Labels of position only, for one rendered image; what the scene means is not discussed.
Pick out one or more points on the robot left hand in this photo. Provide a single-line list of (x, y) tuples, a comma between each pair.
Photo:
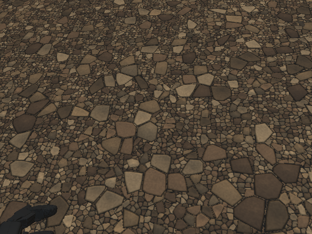
[(25, 217)]

